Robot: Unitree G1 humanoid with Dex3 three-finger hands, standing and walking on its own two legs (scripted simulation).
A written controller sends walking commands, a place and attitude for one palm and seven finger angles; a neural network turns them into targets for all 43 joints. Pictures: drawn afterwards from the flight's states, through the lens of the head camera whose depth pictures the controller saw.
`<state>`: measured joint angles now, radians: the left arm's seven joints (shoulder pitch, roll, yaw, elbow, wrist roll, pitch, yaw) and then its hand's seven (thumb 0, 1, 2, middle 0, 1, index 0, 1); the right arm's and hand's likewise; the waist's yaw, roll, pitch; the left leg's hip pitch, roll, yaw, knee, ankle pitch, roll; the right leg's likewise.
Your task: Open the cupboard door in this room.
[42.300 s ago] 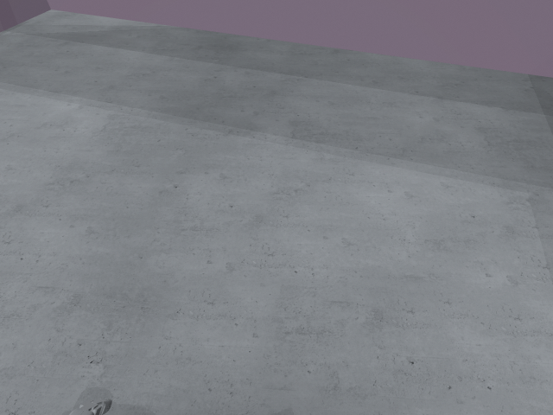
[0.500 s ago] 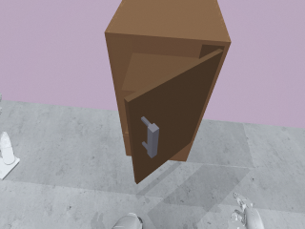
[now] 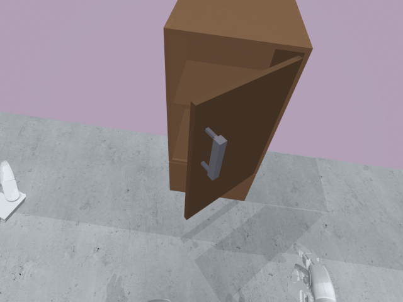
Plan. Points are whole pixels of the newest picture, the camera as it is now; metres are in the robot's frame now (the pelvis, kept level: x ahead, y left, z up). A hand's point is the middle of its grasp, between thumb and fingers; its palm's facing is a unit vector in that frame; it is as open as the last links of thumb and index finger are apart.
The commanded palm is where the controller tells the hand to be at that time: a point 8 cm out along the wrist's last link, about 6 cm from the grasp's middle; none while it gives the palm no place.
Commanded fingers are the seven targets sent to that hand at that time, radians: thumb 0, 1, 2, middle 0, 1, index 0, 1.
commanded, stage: stop stepping back and stand still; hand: left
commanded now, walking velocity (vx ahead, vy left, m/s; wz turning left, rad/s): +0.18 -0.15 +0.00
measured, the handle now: (211, 154) +0.48 +0.01 -0.04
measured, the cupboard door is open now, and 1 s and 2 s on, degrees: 45 45 45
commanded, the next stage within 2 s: let the arm hang, fingers relaxed in 0.54 s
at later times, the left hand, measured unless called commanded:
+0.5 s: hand (12, 222) +0.18 +0.27 +0.17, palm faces +0.45 -0.81 -0.36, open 7.5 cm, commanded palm +0.11 +0.30 +0.18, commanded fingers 0.00 0.90 0.90 -0.20 -0.30 -0.20 -0.30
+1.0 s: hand out of the picture +0.00 +0.16 -0.17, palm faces +0.12 -0.98 -0.18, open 6.8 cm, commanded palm none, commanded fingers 0.00 0.90 0.90 -0.20 -0.30 -0.20 -0.30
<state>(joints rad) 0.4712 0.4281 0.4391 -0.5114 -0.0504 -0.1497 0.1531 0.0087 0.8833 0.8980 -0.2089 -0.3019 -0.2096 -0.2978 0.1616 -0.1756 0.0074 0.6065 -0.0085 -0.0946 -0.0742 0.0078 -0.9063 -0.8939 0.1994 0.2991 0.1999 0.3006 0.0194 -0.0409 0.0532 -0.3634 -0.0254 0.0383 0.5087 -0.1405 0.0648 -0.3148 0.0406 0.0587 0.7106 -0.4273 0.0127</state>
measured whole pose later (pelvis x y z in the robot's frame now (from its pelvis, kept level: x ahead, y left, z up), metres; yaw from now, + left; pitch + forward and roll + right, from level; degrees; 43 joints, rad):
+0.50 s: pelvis -0.04 +0.01 -0.01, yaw -2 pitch -2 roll +1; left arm 0.47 0.38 0.41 -0.45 -0.04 -0.15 0.17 0.01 0.89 0.90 -0.21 -0.30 -0.21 -0.30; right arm 0.29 -0.23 -0.02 0.67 -0.01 -0.11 -0.09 0.01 -0.91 -0.89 0.20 0.30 0.20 0.30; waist -0.02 -0.04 -0.01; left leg -0.31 0.00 0.07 0.60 -0.24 0.03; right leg -0.19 0.02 -0.02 0.67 -0.44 -0.02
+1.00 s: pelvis -0.03 -0.02 +0.00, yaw +2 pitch -2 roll -1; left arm 0.28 0.17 0.06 0.95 0.01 0.04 0.03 -0.06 1.03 0.90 -0.20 -0.30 -0.20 -0.30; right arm 0.25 -0.16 0.00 1.00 -0.03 0.03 -0.04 0.00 -0.92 -0.89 0.20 0.30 0.20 0.30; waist 0.01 -0.02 0.05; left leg -0.29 0.02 -0.01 0.54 -0.22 -0.01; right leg -0.16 0.03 -0.12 0.50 -0.32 -0.06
